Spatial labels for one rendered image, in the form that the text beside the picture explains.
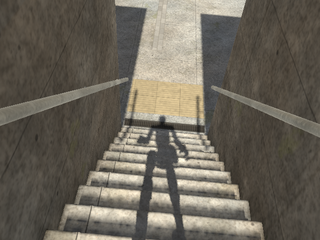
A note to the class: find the stairs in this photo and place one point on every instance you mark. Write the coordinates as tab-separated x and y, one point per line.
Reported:
158	185

